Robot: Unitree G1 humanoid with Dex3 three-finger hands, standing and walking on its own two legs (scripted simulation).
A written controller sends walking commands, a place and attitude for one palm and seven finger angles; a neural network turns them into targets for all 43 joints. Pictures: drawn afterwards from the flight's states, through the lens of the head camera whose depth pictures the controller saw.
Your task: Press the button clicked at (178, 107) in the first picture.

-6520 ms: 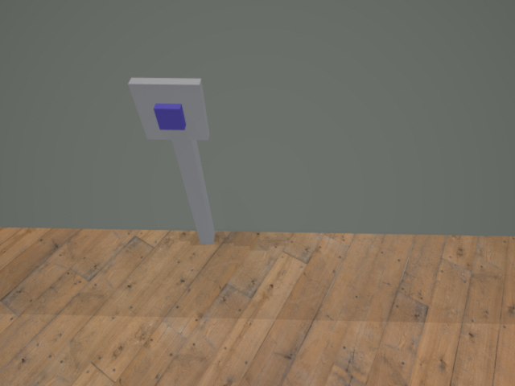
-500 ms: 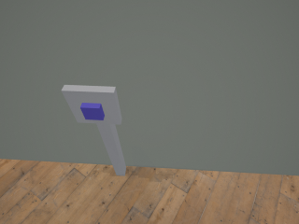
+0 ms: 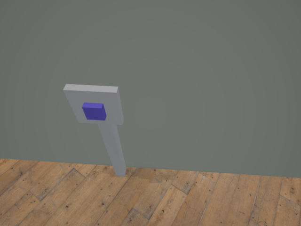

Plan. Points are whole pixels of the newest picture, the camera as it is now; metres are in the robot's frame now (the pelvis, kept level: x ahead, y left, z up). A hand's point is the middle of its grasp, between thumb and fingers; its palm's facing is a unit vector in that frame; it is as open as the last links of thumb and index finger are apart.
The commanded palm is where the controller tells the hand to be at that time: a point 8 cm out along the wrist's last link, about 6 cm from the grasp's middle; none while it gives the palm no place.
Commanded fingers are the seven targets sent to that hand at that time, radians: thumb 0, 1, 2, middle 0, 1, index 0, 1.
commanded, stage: look again from close up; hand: left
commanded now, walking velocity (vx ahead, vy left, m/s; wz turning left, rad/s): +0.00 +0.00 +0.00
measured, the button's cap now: (95, 110) +0.49 +0.24 -0.03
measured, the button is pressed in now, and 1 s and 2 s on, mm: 0 0 0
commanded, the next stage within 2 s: raise the hand and make a fist in 0.02 s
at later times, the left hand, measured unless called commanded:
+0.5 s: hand (98, 215) +0.16 +0.15 -0.04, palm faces -0.09 -0.99 +0.05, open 5.7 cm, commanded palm +0.11 +0.23 -0.06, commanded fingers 0.00 0.90 0.90 -0.75 -0.90 -0.75 -0.90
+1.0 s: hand (77, 219) +0.15 +0.20 -0.06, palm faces +0.00 -1.00 -0.04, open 3.1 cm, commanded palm +0.12 +0.26 -0.05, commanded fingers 0.00 0.90 0.90 -1.30 -1.50 -1.30 -1.50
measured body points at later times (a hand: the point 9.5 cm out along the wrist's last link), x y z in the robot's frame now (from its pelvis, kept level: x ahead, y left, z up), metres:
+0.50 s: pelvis -0.05 +0.02 -0.08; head -0.01 +0.03 +0.37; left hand +0.15 +0.20 -0.04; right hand +0.18 -0.25 -0.09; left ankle -0.07 +0.13 -0.74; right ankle +0.00 -0.08 -0.74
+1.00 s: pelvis -0.07 +0.03 -0.09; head +0.01 +0.04 +0.35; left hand +0.14 +0.25 -0.05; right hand +0.09 -0.19 -0.18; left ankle -0.07 +0.13 -0.74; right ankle +0.00 -0.08 -0.74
